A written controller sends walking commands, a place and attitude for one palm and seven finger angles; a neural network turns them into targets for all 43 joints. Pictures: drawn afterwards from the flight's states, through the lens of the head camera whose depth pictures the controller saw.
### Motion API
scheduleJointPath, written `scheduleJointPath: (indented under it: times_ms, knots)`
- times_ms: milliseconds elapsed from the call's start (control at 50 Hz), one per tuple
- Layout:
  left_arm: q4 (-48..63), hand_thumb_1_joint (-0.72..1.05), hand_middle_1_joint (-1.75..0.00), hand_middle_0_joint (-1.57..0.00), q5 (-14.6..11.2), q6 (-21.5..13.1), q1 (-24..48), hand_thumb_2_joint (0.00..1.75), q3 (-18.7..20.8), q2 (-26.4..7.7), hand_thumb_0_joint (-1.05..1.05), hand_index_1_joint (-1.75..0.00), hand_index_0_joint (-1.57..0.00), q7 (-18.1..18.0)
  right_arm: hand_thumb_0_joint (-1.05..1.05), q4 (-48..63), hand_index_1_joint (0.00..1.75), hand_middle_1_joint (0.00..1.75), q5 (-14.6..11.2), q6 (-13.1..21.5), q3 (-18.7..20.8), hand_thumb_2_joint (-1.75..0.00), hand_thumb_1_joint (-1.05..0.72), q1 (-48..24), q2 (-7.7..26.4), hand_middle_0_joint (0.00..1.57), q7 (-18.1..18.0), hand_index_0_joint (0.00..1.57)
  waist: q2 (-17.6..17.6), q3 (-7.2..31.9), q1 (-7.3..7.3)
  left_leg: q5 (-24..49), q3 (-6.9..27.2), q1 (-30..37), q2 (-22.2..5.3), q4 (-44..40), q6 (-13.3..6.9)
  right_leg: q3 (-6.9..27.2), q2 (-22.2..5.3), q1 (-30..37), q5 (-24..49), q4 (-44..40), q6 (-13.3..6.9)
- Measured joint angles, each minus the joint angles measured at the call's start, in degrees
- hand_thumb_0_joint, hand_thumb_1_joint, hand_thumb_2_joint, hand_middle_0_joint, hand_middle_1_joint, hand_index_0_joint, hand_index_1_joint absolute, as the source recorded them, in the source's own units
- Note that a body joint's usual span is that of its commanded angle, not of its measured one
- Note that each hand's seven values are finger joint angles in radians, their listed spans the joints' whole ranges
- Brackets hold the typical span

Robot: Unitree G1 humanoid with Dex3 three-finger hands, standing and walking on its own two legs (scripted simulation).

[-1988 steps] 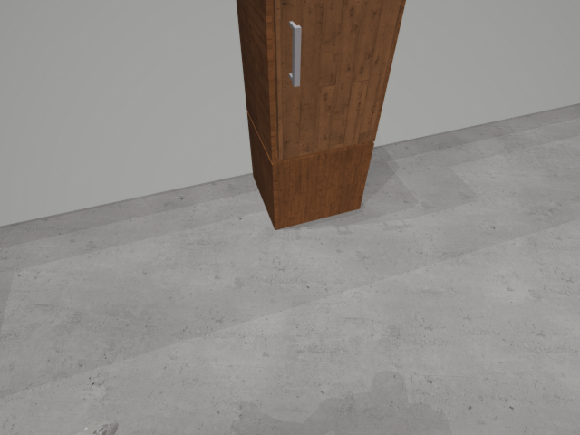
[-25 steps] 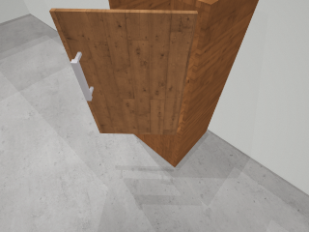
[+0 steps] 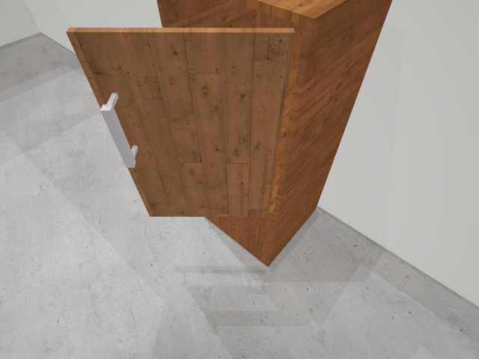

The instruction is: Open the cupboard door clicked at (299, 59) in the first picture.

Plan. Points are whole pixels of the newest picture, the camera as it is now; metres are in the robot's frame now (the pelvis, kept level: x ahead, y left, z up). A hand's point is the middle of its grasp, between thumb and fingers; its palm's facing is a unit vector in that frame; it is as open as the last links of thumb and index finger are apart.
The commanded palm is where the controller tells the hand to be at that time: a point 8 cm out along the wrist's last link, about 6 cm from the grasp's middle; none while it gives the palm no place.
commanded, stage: come to a stop and stand still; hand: left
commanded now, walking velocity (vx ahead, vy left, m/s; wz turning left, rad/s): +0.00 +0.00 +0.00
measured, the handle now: (122, 132) +0.53 +0.30 +0.05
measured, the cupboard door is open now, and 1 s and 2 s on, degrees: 41 41 41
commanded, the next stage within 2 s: look again from close up in 0.72 s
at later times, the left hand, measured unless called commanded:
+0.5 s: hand out of the picture +0.01 +0.24 -0.16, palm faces +0.02 -0.97 -0.24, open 7.4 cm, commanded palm none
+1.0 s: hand out of the picture -0.06 +0.21 -0.17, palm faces +0.02 -0.99 -0.16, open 7.4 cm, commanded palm none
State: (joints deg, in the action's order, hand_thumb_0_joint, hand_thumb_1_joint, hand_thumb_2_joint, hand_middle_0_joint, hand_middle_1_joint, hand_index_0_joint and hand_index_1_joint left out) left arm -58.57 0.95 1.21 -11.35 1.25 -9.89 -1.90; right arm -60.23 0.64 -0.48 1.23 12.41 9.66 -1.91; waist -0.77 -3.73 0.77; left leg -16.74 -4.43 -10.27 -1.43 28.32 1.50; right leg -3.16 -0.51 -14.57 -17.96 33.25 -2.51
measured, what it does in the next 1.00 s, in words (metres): shifts its weight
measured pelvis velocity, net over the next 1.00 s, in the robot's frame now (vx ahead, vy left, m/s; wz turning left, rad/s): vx -0.04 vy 0.05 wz -0.01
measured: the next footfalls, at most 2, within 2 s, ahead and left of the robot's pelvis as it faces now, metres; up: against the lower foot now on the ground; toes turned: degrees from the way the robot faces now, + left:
none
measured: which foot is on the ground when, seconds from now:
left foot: down 0.00-1.00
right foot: down 0.00-1.00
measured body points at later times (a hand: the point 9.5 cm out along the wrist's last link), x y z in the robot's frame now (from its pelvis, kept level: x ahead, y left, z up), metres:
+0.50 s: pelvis -0.03 +0.05 +0.00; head -0.04 +0.05 +0.45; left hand +0.01 +0.29 -0.14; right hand +0.02 -0.19 -0.15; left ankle -0.02 +0.13 -0.73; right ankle +0.00 -0.09 -0.73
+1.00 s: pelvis -0.04 +0.05 +0.01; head -0.04 +0.06 +0.46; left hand -0.06 +0.26 -0.16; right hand -0.04 -0.17 -0.15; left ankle -0.02 +0.13 -0.73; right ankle +0.00 -0.09 -0.73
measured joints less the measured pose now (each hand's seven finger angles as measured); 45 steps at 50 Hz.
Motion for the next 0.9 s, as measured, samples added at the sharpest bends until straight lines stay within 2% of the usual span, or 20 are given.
scheduleJointPath:
  times_ms: [40, 120, 200, 460, 660, 900]
  knots:
    - [-0.2, 0.92, -0.30, -0.21, 0.0, 0.2, -0.3, 0.90, -0.1, -0.1, 0.01, -0.30, -0.20, 0.1, 0.00, 0.0, 0.30, 0.30, 0.1, 0.0, -0.3, -0.90, -0.92, 0.2, 0.0, 0.20, 0.0, 0.20, 0.2, 0.5, 0.13, 0.0, -0.2, 0.1, -0.1, -0.5, -0.3, 0.1, 0.1, 0.4, 0.8, -1.2, 0.2]
    - [1.6, 0.92, -0.30, -0.21, -0.1, -1.4, -2.4, 0.90, -1.4, -0.6, 0.01, -0.30, -0.20, 0.2, 0.00, 3.5, 0.30, 0.30, 0.6, 0.2, -0.5, -0.90, -0.91, 1.7, 1.1, 0.20, 0.7, 0.20, 1.6, 1.5, -1.02, 0.0, 0.8, -1.8, 0.0, 1.2, -0.9, -0.9, -0.1, 0.0, 1.6, -1.9, 0.5]
    - [2.7, 0.91, -0.30, -0.21, 0.0, -1.2, -4.4, 0.90, -1.4, -0.7, 0.01, -0.30, -0.20, -0.1, 0.00, 5.2, 0.30, 0.30, 0.8, 0.1, 0.0, -0.90, -0.91, 2.8, 1.9, 0.20, 0.7, 0.20, 2.4, 3.5, -1.43, -1.1, 1.0, -2.4, 0.8, 3.2, -1.8, -0.9, -1.0, -0.2, 0.9, -0.6, 1.3]
    - [3.3, 0.91, -0.30, -0.20, 0.0, -0.3, -4.9, 0.90, -1.6, -1.9, 0.01, -0.30, -0.20, 0.2, 0.00, 3.9, 0.30, 0.30, 0.6, 0.8, -1.1, -0.90, -0.91, 2.7, 1.2, 0.20, 1.2, 0.20, 1.1, 3.9, -0.41, 1.0, -1.0, -1.8, 2.0, 1.3, -4.1, 1.0, -1.9, 0.5, 4.6, -3.7, 3.5]
    - [0.3, 0.91, -0.30, -0.20, 0.3, -0.3, -7.2, 0.90, -2.0, -0.2, 0.01, -0.30, -0.20, 0.2, 0.00, 0.9, 0.30, 0.30, 0.3, 0.6, -0.9, -0.90, -0.91, 3.9, 0.6, 0.20, 1.2, 0.20, 0.4, 3.3, -0.52, 3.5, -1.5, -1.2, 3.0, -2.2, -5.0, 1.5, -2.7, 0.8, 7.0, -6.8, 4.3]
    - [-3.2, 0.91, -0.30, -0.20, 0.2, -1.1, -9.0, 0.90, -2.3, 2.2, 0.01, -0.30, -0.20, -0.2, 0.00, -2.7, 0.30, 0.30, -0.2, 0.8, -0.8, -0.90, -0.91, 4.3, -0.9, 0.20, 1.0, 0.20, 0.4, 2.4, -0.55, 4.2, -1.5, -0.5, 2.9, -3.4, -4.8, 1.5, -2.5, 1.6, 7.8, -8.3, 4.3]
